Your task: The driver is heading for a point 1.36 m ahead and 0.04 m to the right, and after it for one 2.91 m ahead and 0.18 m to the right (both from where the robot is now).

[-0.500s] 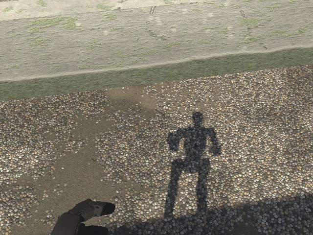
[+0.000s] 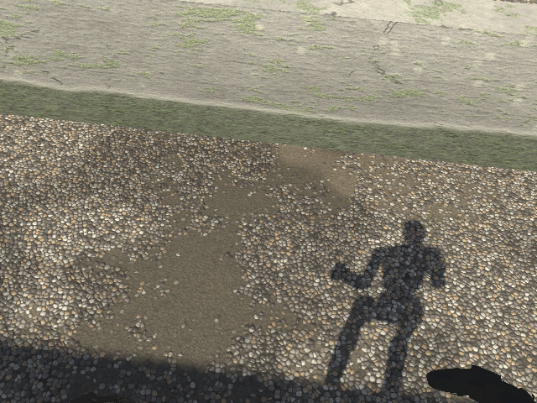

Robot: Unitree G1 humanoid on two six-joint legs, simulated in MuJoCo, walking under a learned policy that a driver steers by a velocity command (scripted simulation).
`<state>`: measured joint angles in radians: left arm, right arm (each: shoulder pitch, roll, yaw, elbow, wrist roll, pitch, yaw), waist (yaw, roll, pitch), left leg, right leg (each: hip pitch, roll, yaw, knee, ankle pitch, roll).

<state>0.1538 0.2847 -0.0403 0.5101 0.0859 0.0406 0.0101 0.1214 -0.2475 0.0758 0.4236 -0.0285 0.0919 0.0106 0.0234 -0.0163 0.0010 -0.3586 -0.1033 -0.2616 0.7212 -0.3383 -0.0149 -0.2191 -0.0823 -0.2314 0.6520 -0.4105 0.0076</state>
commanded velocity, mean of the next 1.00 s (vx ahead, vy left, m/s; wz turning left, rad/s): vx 0.50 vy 0.00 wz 0.27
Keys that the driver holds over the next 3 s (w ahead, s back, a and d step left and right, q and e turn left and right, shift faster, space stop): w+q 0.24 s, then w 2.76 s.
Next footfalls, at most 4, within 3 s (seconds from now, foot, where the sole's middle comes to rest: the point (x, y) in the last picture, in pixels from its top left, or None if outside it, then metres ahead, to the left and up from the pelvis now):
none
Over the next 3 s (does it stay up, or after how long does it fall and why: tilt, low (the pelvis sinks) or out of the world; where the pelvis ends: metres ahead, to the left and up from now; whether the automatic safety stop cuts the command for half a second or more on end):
stays up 0.01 -0.05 0.01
